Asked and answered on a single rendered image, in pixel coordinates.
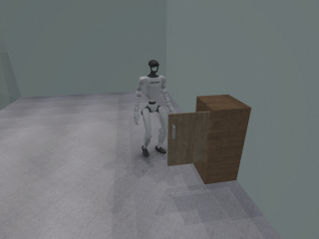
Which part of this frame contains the cupboard door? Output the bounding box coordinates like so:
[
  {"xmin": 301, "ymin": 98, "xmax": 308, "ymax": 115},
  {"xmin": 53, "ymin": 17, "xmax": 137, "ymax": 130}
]
[{"xmin": 167, "ymin": 111, "xmax": 210, "ymax": 166}]

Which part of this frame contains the right robot hand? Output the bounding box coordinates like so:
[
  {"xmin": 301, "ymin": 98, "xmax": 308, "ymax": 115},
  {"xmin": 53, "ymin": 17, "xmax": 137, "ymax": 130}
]
[{"xmin": 134, "ymin": 112, "xmax": 141, "ymax": 125}]

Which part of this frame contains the right robot shin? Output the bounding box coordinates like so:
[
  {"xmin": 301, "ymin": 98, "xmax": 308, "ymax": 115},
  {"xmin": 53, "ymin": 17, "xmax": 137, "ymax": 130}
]
[{"xmin": 143, "ymin": 133, "xmax": 151, "ymax": 149}]

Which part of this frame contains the right robot foot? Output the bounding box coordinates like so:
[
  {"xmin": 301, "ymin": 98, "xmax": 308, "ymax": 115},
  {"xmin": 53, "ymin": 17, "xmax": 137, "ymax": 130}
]
[{"xmin": 142, "ymin": 146, "xmax": 150, "ymax": 157}]

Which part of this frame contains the left robot hand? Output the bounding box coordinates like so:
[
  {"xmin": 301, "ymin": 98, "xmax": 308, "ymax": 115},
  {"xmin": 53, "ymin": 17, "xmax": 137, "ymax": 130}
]
[{"xmin": 167, "ymin": 107, "xmax": 174, "ymax": 115}]

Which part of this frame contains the handle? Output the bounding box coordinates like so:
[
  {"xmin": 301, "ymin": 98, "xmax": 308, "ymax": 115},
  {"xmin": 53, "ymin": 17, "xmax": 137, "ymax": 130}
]
[{"xmin": 172, "ymin": 125, "xmax": 175, "ymax": 139}]

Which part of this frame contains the robot left upper arm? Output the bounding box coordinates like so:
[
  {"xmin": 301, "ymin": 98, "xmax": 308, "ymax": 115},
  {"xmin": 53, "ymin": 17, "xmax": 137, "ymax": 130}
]
[{"xmin": 160, "ymin": 76, "xmax": 167, "ymax": 95}]

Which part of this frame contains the robot right forearm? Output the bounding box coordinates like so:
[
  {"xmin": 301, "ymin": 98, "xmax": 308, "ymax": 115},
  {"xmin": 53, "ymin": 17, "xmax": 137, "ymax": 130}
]
[{"xmin": 134, "ymin": 92, "xmax": 141, "ymax": 112}]

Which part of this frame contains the robot right upper arm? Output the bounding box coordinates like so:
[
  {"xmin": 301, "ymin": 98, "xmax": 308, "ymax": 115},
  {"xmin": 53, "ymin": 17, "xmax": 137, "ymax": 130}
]
[{"xmin": 137, "ymin": 76, "xmax": 147, "ymax": 97}]

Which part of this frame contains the robot left forearm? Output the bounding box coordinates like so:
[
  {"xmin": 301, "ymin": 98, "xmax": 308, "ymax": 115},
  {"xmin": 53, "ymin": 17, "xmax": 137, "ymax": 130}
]
[{"xmin": 163, "ymin": 93, "xmax": 171, "ymax": 108}]

